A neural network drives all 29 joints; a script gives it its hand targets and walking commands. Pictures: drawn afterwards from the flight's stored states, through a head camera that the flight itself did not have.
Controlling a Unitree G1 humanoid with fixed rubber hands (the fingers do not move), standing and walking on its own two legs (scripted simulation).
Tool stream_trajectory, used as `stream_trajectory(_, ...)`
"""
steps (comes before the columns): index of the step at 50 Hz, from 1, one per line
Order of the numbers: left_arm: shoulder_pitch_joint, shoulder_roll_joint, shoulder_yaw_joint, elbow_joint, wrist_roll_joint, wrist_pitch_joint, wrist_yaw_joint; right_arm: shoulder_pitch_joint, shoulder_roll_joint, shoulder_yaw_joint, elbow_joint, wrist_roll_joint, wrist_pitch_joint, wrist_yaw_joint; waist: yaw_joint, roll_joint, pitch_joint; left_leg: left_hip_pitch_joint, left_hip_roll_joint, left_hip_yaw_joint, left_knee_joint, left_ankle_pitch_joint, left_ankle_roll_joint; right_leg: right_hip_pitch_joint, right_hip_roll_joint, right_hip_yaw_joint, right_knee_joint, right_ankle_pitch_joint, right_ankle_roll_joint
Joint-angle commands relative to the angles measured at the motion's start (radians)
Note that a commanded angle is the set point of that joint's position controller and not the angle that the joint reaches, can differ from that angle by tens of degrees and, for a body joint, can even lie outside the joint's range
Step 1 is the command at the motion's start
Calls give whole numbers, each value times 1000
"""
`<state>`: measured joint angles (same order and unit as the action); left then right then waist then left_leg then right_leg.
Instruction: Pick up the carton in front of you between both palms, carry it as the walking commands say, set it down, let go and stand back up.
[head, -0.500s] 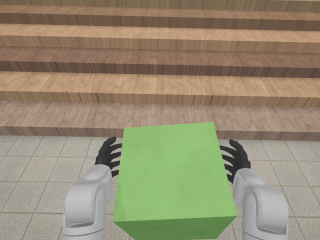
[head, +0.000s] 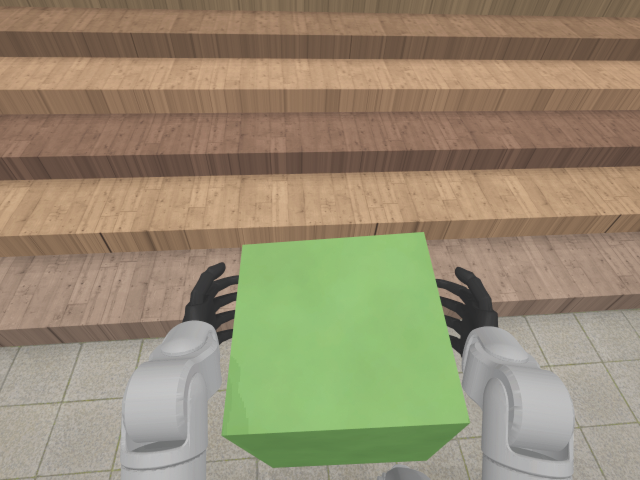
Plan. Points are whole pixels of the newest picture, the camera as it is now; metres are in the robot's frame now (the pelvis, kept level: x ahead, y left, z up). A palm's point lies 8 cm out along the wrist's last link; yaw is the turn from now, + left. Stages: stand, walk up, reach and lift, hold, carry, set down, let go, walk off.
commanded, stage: carry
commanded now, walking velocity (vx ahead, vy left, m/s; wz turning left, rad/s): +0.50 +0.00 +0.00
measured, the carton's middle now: (341, 360) +0.26 -0.01 +0.01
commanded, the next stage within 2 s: none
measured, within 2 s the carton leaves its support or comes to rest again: neither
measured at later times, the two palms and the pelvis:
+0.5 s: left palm (253, 103) +0.63 +0.13 +0.15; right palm (429, 101) +0.67 -0.17 +0.14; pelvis +0.31 -0.05 -0.01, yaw +3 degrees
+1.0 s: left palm (275, 34) +1.01 +0.12 +0.11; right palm (403, 34) +1.00 -0.17 +0.13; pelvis +0.64 -0.01 -0.01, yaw +1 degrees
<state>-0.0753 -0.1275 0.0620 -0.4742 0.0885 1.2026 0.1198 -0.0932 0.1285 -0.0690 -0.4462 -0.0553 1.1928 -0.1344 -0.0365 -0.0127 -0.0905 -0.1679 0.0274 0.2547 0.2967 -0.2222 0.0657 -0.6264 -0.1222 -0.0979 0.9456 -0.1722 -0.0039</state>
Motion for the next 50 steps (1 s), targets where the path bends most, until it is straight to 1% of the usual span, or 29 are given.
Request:
stream_trajectory(1,-398,-866,-690,-62,-318,-13,-157,-441,849,705,-105,373,-4,216,21,129,-171,238,206,-145,-118,305,66,-73,11,-58,-171,75,10)
stream_trajectory(6,-539,-765,-676,-150,-370,26,-141,-531,754,682,-147,376,28,179,9,142,-102,288,180,-102,-85,429,54,-2,57,-106,-391,173,-25)
stream_trajectory(7,-581,-741,-666,-172,-386,35,-137,-573,735,678,-176,377,32,167,8,151,-104,273,217,-113,-81,458,56,65,50,-102,-393,187,-40)
stream_trajectory(9,-634,-660,-622,-139,-390,60,-120,-636,671,652,-147,378,61,146,37,178,-163,261,195,-52,76,582,36,238,86,-136,-409,127,-62)
stream_trajectory(10,-658,-624,-596,-118,-376,69,-108,-685,647,635,-118,371,74,131,74,138,-205,199,154,-14,254,624,4,408,142,-176,-435,101,-63)
stream_trajectory(11,-676,-596,-574,-96,-370,80,-99,-713,607,623,-109,370,86,120,103,41,-298,84,102,-18,480,479,-19,620,125,-139,-433,8,-45)
stream_trajectory(12,-700,-542,-544,-51,-365,95,-90,-729,567,593,-75,350,102,100,111,-172,-356,-166,16,-47,767,157,-53,772,-160,294,-526,-112,-120)
stream_trajectory(13,-715,-531,-535,-31,-377,103,-82,-784,582,592,-97,366,113,88,125,-323,-348,-410,-90,-146,943,-247,-63,886,-271,633,-668,-107,-207)
stream_trajectory(14,-776,-547,-550,-21,-400,114,-82,-790,582,557,-45,347,120,79,104,-247,-368,-503,-32,-238,1105,-268,-24,880,-304,597,-663,-101,-250)
stream_trajectory(15,-823,-610,-553,-20,-427,114,-85,-847,616,548,-40,356,122,72,93,-157,-357,-496,6,-274,1090,-209,10,803,-252,540,-640,-10,-210)
stream_trajectory(16,-883,-665,-566,-19,-440,110,-89,-884,652,542,-12,353,119,67,82,-48,-335,-496,45,-277,1039,-144,16,737,-224,404,-635,7,-187)
stream_trajectory(19,-1023,-688,-548,63,-439,92,-98,-971,685,514,95,316,105,65,72,-55,-299,-461,64,-247,922,-74,6,623,-173,254,-664,2,-157)
stream_trajectory(21,-1045,-704,-520,103,-431,81,-96,-1005,726,523,140,323,91,60,64,-101,-294,-467,81,-234,834,-15,-13,582,-162,157,-692,47,-161)
stream_trajectory(22,-1103,-705,-523,122,-443,76,-96,-1039,706,506,142,319,86,58,82,-96,-298,-486,63,-207,769,-37,-18,600,-172,162,-704,23,-192)
stream_trajectory(25,-1156,-678,-479,191,-406,66,-82,-1116,708,482,214,318,78,52,78,-78,-277,-587,68,-186,659,46,-27,692,-148,131,-696,171,-205)
stream_trajectory(27,-1188,-672,-441,246,-397,60,-72,-1161,706,454,264,316,76,47,95,-74,-269,-594,63,-164,549,84,-26,735,-119,84,-675,185,-202)
stream_trajectory(29,-1202,-658,-405,311,-366,58,-59,-1211,699,436,323,328,73,46,104,-95,-244,-561,39,-139,441,96,-25,738,-84,42,-628,327,-195)
stream_trajectory(32,-1279,-661,-362,372,-348,50,-53,-1277,716,390,413,317,73,45,95,-128,-231,-471,-14,-90,352,106,9,715,-64,-8,-525,442,-172)
stream_trajectory(33,-1277,-662,-354,408,-340,56,-49,-1270,715,377,430,311,72,46,64,-137,-262,-386,-37,-85,308,122,29,713,-59,-20,-440,595,-152)
stream_trajectory(34,-1298,-683,-360,412,-343,53,-45,-1262,722,359,453,310,74,48,3,-133,-332,-199,-78,-38,237,155,36,675,-36,-68,-281,680,-123)
stream_trajectory(35,-1319,-718,-357,385,-366,52,-49,-1264,734,347,441,315,70,53,-36,-76,-416,42,-102,6,176,204,34,567,-19,-104,-91,655,-98)
stream_trajectory(36,-1403,-709,-357,375,-362,54,-48,-1300,755,338,457,326,68,53,-85,59,-464,290,66,-219,186,327,42,332,9,-49,129,336,-56)
stream_trajectory(37,-1374,-730,-344,390,-355,63,-44,-1325,742,340,443,322,64,53,-35,295,-532,522,338,-675,183,598,159,20,154,11,347,-283,-26)
stream_trajectory(38,-1352,-721,-316,405,-342,65,-39,-1302,764,341,471,344,67,54,-62,335,-559,579,375,-816,137,509,292,-145,185,68,603,-353,-39)
stream_trajectory(39,-1364,-739,-322,377,-341,65,-37,-1299,810,354,433,360,63,60,-50,223,-565,572,330,-737,151,413,257,-196,130,137,634,-298,-63)
stream_trajectory(41,-1394,-801,-330,321,-321,51,-37,-1419,921,425,292,417,47,78,-57,69,-464,471,299,-645,141,372,227,-306,99,123,628,-243,-80)
stream_trajectory(42,-1403,-854,-354,269,-345,42,-39,-1446,940,444,214,431,34,84,-34,61,-477,451,291,-599,140,312,208,-286,80,132,611,-223,-87)
stream_trajectory(48,-1240,-741,-421,154,-279,7,-27,-1282,841,509,124,421,18,92,-93,116,-425,617,285,-521,132,368,206,-720,67,58,887,-369,-111)
stream_trajectory(50,-1233,-692,-424,189,-272,13,-24,-1316,811,526,123,448,22,97,-78,91,-347,527,246,-487,77,313,172,-711,40,10,782,-374,-109)
